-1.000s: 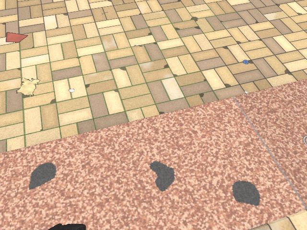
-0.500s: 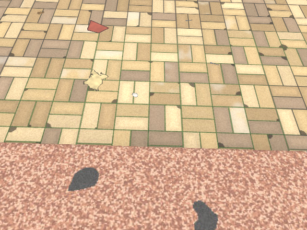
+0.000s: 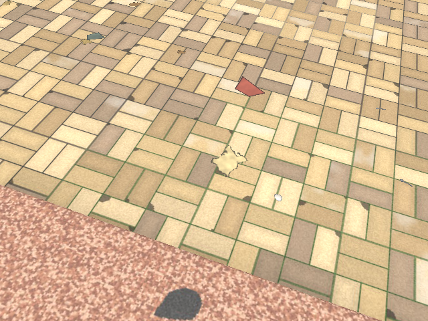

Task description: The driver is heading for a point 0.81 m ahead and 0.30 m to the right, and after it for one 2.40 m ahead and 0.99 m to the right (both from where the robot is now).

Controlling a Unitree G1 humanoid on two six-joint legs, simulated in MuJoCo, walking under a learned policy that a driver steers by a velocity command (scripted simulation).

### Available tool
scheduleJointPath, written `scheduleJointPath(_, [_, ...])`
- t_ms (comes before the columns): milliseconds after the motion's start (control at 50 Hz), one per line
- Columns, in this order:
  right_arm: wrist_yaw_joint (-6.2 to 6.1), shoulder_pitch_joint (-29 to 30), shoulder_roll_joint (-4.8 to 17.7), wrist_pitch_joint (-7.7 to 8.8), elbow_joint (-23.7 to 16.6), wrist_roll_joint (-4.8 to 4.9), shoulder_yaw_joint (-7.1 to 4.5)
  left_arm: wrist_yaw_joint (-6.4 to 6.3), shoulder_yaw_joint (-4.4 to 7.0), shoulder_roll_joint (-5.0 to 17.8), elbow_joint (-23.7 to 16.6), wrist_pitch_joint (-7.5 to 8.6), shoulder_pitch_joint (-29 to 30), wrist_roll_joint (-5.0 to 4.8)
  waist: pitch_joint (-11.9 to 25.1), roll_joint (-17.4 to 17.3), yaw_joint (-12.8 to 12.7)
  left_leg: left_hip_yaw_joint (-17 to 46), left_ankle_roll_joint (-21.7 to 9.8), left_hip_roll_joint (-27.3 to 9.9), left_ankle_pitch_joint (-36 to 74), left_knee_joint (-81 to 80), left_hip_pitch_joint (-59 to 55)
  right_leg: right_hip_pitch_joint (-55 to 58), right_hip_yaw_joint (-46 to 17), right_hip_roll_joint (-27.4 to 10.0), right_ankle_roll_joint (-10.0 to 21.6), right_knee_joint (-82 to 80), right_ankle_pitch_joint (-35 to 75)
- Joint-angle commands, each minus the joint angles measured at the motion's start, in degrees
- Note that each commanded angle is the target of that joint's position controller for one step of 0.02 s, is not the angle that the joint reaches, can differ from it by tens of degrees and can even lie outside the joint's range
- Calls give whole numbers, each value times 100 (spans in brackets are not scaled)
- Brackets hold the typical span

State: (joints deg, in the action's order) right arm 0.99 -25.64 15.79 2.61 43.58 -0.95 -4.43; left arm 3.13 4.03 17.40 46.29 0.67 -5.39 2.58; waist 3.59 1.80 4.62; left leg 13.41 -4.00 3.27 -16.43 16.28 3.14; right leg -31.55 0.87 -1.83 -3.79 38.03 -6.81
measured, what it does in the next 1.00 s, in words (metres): walks ahead, turning right: right foot, then left foot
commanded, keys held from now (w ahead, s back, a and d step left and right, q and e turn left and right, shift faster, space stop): w+e+shift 0.36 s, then e+shift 0.48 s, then shift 0.08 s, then q+shift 0.08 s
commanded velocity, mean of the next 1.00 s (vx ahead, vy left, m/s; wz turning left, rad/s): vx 0.54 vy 0.00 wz -0.65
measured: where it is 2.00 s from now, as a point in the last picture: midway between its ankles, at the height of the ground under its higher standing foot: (278, 256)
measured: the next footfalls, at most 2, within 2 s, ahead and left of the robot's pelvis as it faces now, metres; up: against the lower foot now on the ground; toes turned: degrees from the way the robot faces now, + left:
right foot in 0.12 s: +0.19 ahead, -0.13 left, +0.00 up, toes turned -5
left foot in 0.52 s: +0.63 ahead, -0.06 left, +0.00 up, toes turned -21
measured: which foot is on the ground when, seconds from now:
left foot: down 0.00-0.14, up 0.16-0.50, down 0.52-0.94, up 0.96-1.00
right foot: up 0.00-0.10, down 0.12-0.52, up 0.54-0.92, down 0.94-1.00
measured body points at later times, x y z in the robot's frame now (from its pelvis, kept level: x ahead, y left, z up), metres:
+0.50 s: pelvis +0.38 -0.11 -0.03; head +0.42 -0.13 +0.42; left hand +0.35 +0.17 -0.14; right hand +0.60 -0.36 -0.08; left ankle +0.61 -0.04 -0.72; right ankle +0.16 -0.12 -0.74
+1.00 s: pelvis +0.59 -0.23 -0.05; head +0.59 -0.25 +0.40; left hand +0.88 -0.14 -0.13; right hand +0.53 -0.57 -0.11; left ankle +0.62 -0.05 -0.70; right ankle +0.55 -0.30 -0.74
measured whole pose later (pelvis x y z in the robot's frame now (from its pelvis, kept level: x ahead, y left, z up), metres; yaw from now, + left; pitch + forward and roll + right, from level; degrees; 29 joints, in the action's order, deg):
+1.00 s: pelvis +0.59 -0.23 -0.05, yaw -43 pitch +0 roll +1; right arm 0.3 -6.5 20.7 6.6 36.2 -3.0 -4.3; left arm 4.5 1.9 17.8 36.3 8.5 -13.0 2.7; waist -1.7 -0.5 0.9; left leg -1.7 2.3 -4.3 -35.5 65.8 21.2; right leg -27.2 3.0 1.0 10.1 52.9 -20.1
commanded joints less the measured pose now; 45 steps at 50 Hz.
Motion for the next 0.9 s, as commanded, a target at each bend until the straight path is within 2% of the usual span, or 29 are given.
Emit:
scheduleJointPath(20, [-66, -193, 1062, 153, -180, -10, -252, 28, 32, 459, -893, 165, 1359, -73, -830, -1223, 292, 1018, -860, -1575, -744, -861, -378, -688, 142, -150, 297, -464, -229])
scheduleJointPath(60, [-108, -79, 1063, 197, -111, -59, -229, 27, 36, 504, -964, 161, 1062, -86, -977, -1187, 91, 732, -804, -1754, 62, -875, -502, -388, 255, -137, 633, -625, -536])
scheduleJointPath(80, [-116, 116, 1093, 222, -101, -78, -219, -2, 53, 517, -894, 157, 588, -105, -878, -1122, -195, 393, -694, -1720, 1397, -595, -375, 253, 363, 22, 820, -768, -664])
scheduleJointPath(120, [-133, 405, 1035, 215, -88, -127, -170, -151, 203, 738, -238, 201, -1597, -101, 222, -347, -1209, -661, -457, -1145, 4224, 1953, 389, 2961, 488, 500, 1138, -756, -883])
scheduleJointPath(140, [-148, 530, 750, 251, -356, -81, -49, -204, 337, 1336, -63, 239, -2796, -50, 880, 889, -1652, -1132, -180, -645, 3086, 4308, 1993, 4434, -1641, -636, 1571, -1304, -3034])
scheduleJointPath(160, [-96, 602, 333, 349, -591, -105, 70, -134, 352, 1528, -18, 258, -2613, -79, 525, 2017, -1184, -1033, 56, 284, -770, 5360, 3949, 4962, -4503, -1340, 1891, -2470, -3988])
scheduleJointPath(180, [-101, 962, 499, 382, -638, -198, 98, -56, 218, 999, -140, 240, -1902, -153, -141, 1009, -901, -636, -45, -8, -476, 6002, 4655, 4526, -4833, -1467, 1904, -2492, -3270])
scheduleJointPath(200, [-50, 1190, 673, 421, -607, -224, 88, -61, 215, 869, -235, 246, -1784, -160, -241, 202, -864, -660, -38, -356, -10, 6027, 4614, 4167, -3955, -1322, 1956, -2287, -2662])
scheduleJointPath(220, [-10, 1279, 697, 471, -625, -253, 110, -95, 216, 851, -239, 251, -1839, -142, -223, -97, -813, -712, -2, -540, 183, 5755, 4410, 3790, -3466, -1123, 1959, -2388, -2366])
scheduleJointPath(260, [66, 1481, 590, 380, -734, -359, 186, -181, 96, 537, -155, 300, -1855, -174, -624, 54, -590, -805, 224, -722, 297, 5190, 4190, 3002, -2950, -674, 1921, -2700, -1898])
scheduleJointPath(340, [133, 2427, 491, 158, -1168, -284, 339, -244, 108, 628, -58, 420, -2241, -281, -1098, 49, -634, -1349, 557, -638, 514, 3963, 4196, 2286, -2402, -325, 2040, -3069, -23])
scheduleJointPath(420, [155, 3168, 178, 240, -1417, -168, 529, -288, 166, 720, 133, 363, -2630, -356, -972, 121, -934, -1785, 501, -31, 1889, 2255, 3066, 2177, -1874, 24, 1531, -2447, 3845])
scheduleJointPath(460, [107, 3196, 262, 286, -1462, -121, 510, -315, 187, 827, 208, 284, -2755, -390, -725, 134, -1001, -1785, 390, 262, 2191, 1605, 2247, 2270, -1909, 120, 1114, -1993, 4621])
scheduleJointPath(480, [181, 2724, -302, 266, -1288, -187, 680, 158, 79, 633, 280, 599, -3062, 528, 572, 608, -486, -1619, 500, 358, 2738, 1735, -495, 706, -1277, 696, 764, -1803, 4011])
scheduleJointPath(500, [154, 1212, 376, 216, -808, -80, 457, 400, 197, 894, -77, 722, -2347, 568, 481, 201, 275, -1690, 419, 267, 3190, 2348, -2637, -821, -1650, 647, 639, -1267, 4626])
scheduleJointPath(520, [67, -1391, 931, 189, -56, 5, 225, 608, 172, 928, -642, 876, -950, 535, 1168, -426, 1547, -1021, -170, -480, 3380, 2887, -4291, -1512, -1836, 750, 321, 315, 4608])
scheduleJointPath(540, [46, -2471, 1258, 236, 224, -318, 219, 595, -49, -142, -655, 921, -1489, -103, 2229, -2213, 1389, 170, -1646, -2413, 6785, 2229, -4421, -877, -1179, 1676, 94, 3591, -2300])
scheduleJointPath(560, [224, -2320, 1039, 293, 179, -482, 312, 548, -193, -454, -361, 964, -3400, 40, 3157, -1574, 265, 1617, -2764, -3571, 8117, 2173, -4491, -917, -1322, 1108, 214, 5256, -3221])
scheduleJointPath(580, [190, -1124, 1223, 323, -19, -447, 217, 466, -89, 6, -343, 916, -2702, -22, 1152, -921, 130, 1638, -2543, -3294, 7738, 1822, -2845, -1942, -940, 809, -70, 6342, -2925])
scheduleJointPath(600, [151, 314, 632, 305, -352, -162, 361, 291, -105, 191, -516, 842, -2172, -13, 1075, -547, -78, 903, -2176, -3272, 6344, 1269, -1586, -1635, -814, 320, 116, 5657, -2723])
scheduleJointPath(620, [62, 1071, 16, 315, -484, -68, 557, 108, -129, 235, -553, 789, -1880, 147, 754, -84, -300, 403, -1837, -2997, 5868, 957, -537, -1223, -875, -112, 73, 4835, -2568])
scheduleJointPath(640, [-32, 1627, -162, 334, -554, -90, 618, -13, -251, 0, -571, 735, -1806, 261, 517, -256, -687, -25, -1553, -2684, 5347, 558, 369, -701, -877, -493, -39, 4015, -2383])
scheduleJointPath(680, [-321, 1601, 221, 514, -385, -144, 411, -10, -417, -392, -648, 635, -1463, 343, 369, -522, -761, -985, -1345, -2217, 4835, -131, 1095, 167, -398, -662, -174, 3231, -2447])
scheduleJointPath(720, [-501, 1716, 648, 671, -342, -237, 198, 248, -530, -491, -661, 552, -1500, 308, 217, -322, -816, -1888, -1063, -1818, 4239, -200, 1323, 322, -60, -639, -111, 2372, -1582])
scheduleJointPath(760, [-546, 1811, 1069, 664, -486, -403, -7, 515, -501, -331, -797, 433, -1325, 262, 95, -428, -741, -2452, -927, -1751, 4119, -95, 1506, 640, 187, -605, 91, 1915, -873])
scheduleJointPath(780, [-569, 1886, 1032, 657, -591, -569, -30, 567, -443, -155, -836, 398, -1459, 179, 75, -517, -841, -2425, -890, -2024, 4307, 86, 1476, 671, -87, -633, 215, 2438, -239])
scheduleJointPath(800, [-577, 1961, 1032, 647, -713, -621, -31, 580, -369, -29, -865, 401, -1550, 172, 78, -481, -852, -2494, -908, -2145, 4244, 355, 1546, 765, -134, -524, 287, 3035, -75])
scheduleJointPath(860, [-595, 2108, 1215, 675, -831, -373, -106, 482, -141, 417, -1287, 441, -970, 153, -273, -499, -739, -2535, -546, -2308, 3579, 952, 714, 34, -251, -560, 410, 2578, -773])
scheduleJointPath(900, [-549, 2377, 1538, 673, -982, -380, -203, 384, -37, 494, -1245, 514, -1313, 139, -215, -434, -879, -2787, -105, -1978, 3523, 1948, 951, 1026, 367, -66, 468, 1622, -613])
